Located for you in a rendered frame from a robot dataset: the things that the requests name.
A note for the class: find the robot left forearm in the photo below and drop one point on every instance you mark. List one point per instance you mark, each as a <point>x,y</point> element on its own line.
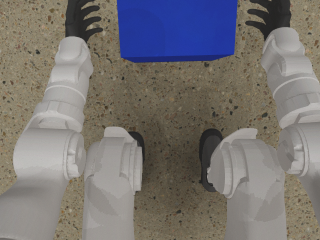
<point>66,92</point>

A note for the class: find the robot right hand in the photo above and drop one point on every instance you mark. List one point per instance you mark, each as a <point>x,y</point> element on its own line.
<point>279,15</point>

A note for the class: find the robot right upper arm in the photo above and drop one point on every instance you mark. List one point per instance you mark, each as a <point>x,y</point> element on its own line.
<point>298,153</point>

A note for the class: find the left robot thigh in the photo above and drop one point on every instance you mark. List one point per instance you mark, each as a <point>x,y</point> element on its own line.
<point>108,209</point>

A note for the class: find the carton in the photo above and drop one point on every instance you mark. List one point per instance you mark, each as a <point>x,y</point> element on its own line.
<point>176,30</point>

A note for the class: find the robot thigh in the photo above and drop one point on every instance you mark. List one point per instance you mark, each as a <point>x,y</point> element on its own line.
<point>108,209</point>
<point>245,175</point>

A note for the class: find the robot left hand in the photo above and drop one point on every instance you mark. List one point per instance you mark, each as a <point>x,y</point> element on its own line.
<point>75,25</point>

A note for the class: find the right robot thigh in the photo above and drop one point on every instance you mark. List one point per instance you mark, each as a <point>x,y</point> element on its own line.
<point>245,175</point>

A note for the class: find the robot right forearm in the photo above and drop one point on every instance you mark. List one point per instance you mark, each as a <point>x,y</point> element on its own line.
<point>290,77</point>

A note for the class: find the robot left upper arm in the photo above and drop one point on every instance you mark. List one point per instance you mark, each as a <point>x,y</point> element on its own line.
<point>46,160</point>

